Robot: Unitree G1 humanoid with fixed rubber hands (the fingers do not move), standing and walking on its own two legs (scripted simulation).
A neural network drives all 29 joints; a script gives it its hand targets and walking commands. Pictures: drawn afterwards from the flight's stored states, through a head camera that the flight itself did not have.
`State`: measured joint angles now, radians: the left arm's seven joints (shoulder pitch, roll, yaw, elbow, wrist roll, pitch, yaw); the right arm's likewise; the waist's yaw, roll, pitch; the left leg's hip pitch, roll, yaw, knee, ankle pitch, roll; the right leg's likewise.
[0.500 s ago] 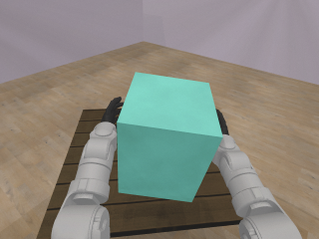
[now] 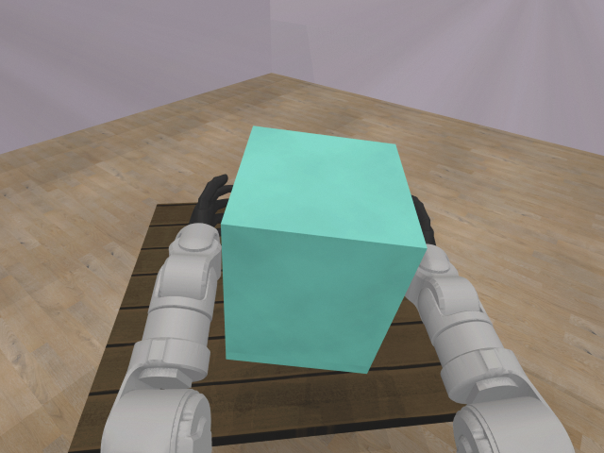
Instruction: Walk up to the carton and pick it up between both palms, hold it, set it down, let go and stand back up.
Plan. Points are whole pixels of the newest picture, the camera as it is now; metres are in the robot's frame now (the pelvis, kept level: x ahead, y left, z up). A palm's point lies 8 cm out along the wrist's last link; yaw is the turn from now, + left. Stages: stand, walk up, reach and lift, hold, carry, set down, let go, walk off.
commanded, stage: reach and lift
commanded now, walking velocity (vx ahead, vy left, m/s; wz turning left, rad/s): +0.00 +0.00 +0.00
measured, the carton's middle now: (310, 251) +0.37 +0.00 +0.14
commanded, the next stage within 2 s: hold in 0.40 s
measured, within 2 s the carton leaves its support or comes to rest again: neither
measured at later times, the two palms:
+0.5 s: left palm (198, 221) +0.37 +0.14 +0.19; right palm (419, 240) +0.36 -0.15 +0.17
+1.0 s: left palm (196, 223) +0.36 +0.14 +0.20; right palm (421, 239) +0.35 -0.15 +0.18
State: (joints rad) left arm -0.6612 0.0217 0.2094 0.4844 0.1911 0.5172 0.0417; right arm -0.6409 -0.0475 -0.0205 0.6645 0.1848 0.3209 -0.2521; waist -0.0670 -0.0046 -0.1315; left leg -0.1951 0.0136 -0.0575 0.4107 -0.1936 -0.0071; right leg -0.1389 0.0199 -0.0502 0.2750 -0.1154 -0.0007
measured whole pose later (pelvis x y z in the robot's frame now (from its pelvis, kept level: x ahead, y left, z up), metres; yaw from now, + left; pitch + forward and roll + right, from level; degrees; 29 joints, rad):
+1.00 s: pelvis -0.01 +0.00 +0.00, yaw +0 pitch -3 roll -2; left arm -0.66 0.01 0.23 0.36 0.23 0.64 0.02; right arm -0.67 -0.05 -0.03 0.59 0.21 0.40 -0.25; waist -0.07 0.00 -0.12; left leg -0.17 0.01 -0.06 0.41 -0.19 -0.01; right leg -0.11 0.02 -0.05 0.28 -0.11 0.00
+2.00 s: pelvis -0.01 +0.00 +0.00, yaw +0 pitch -3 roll -2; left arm -0.66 0.00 0.23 0.35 0.23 0.64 0.03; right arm -0.67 -0.05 -0.03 0.59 0.21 0.40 -0.24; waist -0.07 0.00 -0.11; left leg -0.17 0.01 -0.06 0.41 -0.19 -0.01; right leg -0.11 0.02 -0.05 0.28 -0.11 0.00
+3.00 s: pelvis -0.01 +0.00 +0.00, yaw +0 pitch -3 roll -2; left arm -0.66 0.00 0.23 0.34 0.23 0.65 0.03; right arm -0.68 -0.05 -0.03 0.59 0.21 0.39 -0.24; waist -0.07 0.00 -0.11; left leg -0.17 0.01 -0.06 0.41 -0.19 -0.01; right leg -0.11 0.02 -0.05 0.27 -0.11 0.00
